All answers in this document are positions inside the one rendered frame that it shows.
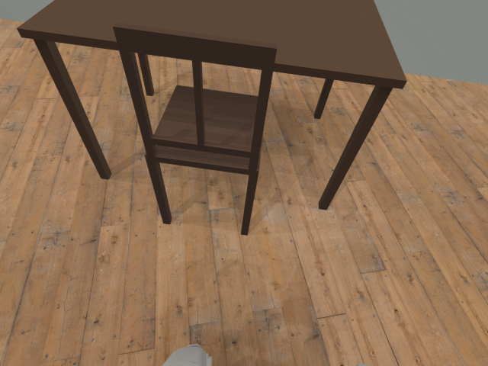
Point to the chair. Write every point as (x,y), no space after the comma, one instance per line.
(200,128)

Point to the table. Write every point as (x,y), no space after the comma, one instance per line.
(343,40)

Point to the robot left thigh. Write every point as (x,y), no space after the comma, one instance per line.
(189,356)

